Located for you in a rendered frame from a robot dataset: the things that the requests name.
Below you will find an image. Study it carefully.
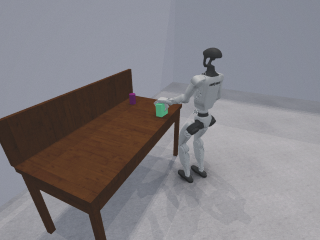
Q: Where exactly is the sponge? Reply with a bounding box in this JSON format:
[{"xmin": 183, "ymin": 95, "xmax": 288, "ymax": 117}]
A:
[{"xmin": 155, "ymin": 103, "xmax": 168, "ymax": 117}]

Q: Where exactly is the table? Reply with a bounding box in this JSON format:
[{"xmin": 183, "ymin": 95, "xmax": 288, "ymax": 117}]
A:
[{"xmin": 0, "ymin": 69, "xmax": 182, "ymax": 240}]

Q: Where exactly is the robot head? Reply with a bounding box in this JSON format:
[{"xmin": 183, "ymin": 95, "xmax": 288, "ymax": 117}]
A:
[{"xmin": 201, "ymin": 47, "xmax": 222, "ymax": 77}]

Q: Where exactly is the right robot shin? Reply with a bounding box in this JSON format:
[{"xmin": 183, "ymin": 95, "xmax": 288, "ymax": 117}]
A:
[{"xmin": 193, "ymin": 139, "xmax": 205, "ymax": 172}]

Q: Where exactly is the robot right upper arm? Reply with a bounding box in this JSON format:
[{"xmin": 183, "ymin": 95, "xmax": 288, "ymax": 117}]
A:
[{"xmin": 216, "ymin": 72, "xmax": 224, "ymax": 100}]

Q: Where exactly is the robot left upper arm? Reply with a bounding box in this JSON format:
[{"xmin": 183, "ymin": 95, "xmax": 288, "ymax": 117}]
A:
[{"xmin": 181, "ymin": 75, "xmax": 206, "ymax": 104}]

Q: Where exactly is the left robot forearm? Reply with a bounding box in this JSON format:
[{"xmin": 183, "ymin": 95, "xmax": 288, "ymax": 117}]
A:
[{"xmin": 166, "ymin": 94, "xmax": 184, "ymax": 106}]

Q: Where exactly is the left robot hand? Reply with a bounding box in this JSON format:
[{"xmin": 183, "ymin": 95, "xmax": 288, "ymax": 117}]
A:
[{"xmin": 154, "ymin": 97, "xmax": 169, "ymax": 111}]

